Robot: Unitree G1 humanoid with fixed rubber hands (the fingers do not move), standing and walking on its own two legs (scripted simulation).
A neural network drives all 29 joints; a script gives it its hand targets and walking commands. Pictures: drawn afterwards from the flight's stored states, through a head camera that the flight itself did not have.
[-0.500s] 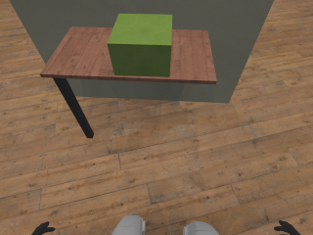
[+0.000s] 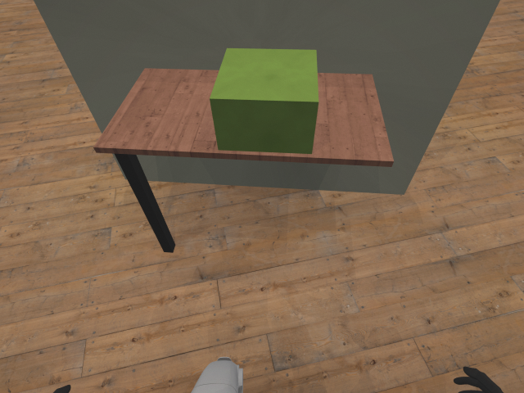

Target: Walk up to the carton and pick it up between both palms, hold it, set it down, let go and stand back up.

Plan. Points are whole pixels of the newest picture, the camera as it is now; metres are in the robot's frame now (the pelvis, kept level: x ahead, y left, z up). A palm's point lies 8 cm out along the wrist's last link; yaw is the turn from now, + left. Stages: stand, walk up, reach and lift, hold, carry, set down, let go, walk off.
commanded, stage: walk up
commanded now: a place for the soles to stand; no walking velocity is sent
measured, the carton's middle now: (267, 99) +0.83 +0.03 -0.02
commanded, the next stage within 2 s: none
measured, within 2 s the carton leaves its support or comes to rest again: neither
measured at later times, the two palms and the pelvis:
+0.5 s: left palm (58, 341) +0.20 +0.36 -0.05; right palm (470, 345) +0.21 -0.31 -0.09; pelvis +0.13 +0.01 +0.02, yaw +0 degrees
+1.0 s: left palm (65, 285) +0.31 +0.40 -0.07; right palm (427, 270) +0.33 -0.26 -0.05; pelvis +0.23 +0.07 +0.02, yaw -1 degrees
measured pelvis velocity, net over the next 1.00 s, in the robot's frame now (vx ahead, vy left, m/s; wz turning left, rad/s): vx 0.23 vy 0.07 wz -0.02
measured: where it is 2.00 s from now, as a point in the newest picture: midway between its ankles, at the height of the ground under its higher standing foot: (274, 341)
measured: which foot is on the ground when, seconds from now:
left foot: down 0.00-0.46, up 0.48-0.76, down 0.78-1.00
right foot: down 0.00-0.04, up 0.06-0.42, down 0.44-0.84, up 0.86-1.00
